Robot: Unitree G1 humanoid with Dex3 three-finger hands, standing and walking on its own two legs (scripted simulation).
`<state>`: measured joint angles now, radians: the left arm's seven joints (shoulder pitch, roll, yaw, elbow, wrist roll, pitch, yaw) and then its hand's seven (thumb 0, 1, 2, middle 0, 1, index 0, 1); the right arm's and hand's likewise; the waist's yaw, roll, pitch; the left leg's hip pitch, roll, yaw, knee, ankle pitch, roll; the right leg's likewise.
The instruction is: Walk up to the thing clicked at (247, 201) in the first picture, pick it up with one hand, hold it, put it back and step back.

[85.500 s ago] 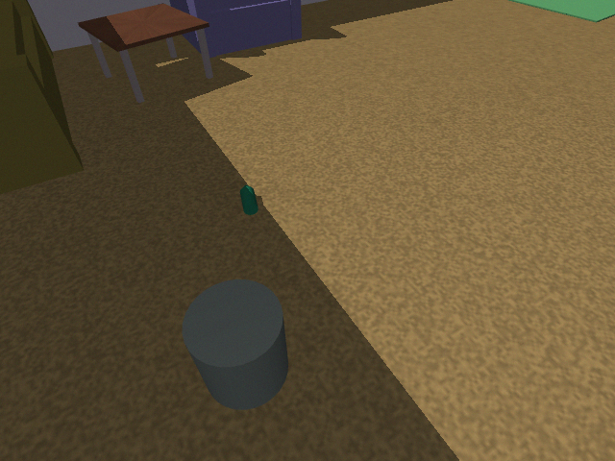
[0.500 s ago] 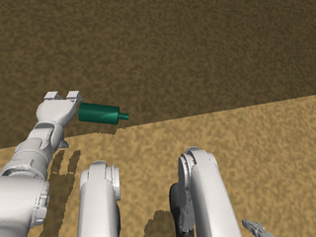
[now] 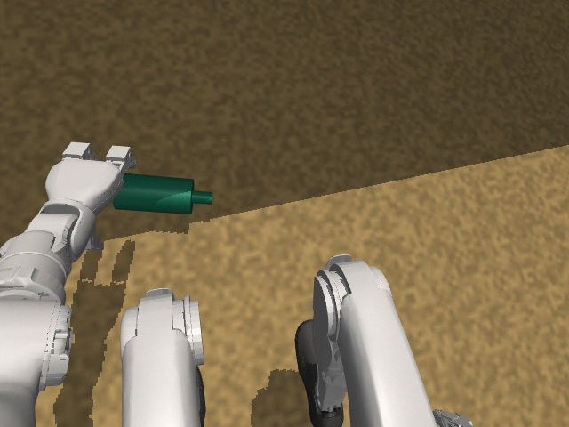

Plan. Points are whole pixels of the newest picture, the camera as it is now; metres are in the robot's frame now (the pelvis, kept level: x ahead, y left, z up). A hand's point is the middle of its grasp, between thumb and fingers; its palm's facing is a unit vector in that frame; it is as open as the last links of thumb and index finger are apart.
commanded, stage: rise first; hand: left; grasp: from above
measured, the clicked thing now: (166, 194) +0.52 +0.14 -0.31
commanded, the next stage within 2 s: approach in 1.86 s
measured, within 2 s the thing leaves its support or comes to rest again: neither
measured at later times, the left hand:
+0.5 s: hand (104, 202) +0.47 +0.21 -0.18, palm faces -0.47 +0.04 -0.88, open 14.0 cm
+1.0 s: hand (111, 194) +0.49 +0.21 -0.19, palm faces -0.46 +0.04 -0.89, open 14.1 cm
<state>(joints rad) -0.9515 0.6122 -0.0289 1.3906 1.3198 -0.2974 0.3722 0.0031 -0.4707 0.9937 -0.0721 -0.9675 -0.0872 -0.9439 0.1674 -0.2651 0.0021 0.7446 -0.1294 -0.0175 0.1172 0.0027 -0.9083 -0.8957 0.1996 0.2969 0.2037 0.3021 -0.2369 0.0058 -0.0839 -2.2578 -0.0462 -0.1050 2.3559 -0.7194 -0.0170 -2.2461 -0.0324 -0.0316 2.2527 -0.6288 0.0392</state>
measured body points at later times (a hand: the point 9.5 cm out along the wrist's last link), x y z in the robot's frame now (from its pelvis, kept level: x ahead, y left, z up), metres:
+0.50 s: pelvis +0.00 +0.00 -0.01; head +0.24 +0.06 +0.37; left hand +0.49 +0.21 -0.13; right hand +0.04 -0.28 -0.11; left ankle +0.07 +0.12 -0.31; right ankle +0.11 -0.13 -0.31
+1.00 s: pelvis +0.00 +0.00 -0.02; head +0.25 +0.06 +0.36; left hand +0.51 +0.20 -0.14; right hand +0.02 -0.27 -0.11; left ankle +0.07 +0.12 -0.31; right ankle +0.11 -0.13 -0.31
